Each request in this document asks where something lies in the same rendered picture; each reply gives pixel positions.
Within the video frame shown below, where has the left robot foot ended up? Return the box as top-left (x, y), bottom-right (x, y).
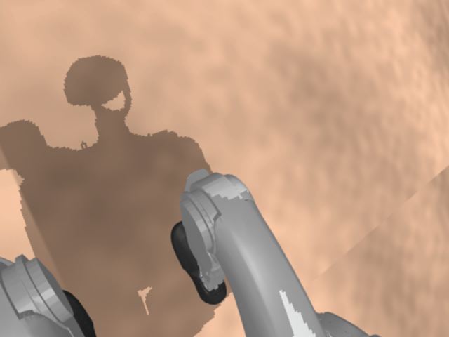
top-left (63, 290), bottom-right (97, 337)

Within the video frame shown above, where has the right robot foot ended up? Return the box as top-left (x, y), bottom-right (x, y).
top-left (170, 221), bottom-right (227, 305)

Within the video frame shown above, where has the right robot hand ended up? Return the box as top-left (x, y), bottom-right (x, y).
top-left (315, 311), bottom-right (369, 337)

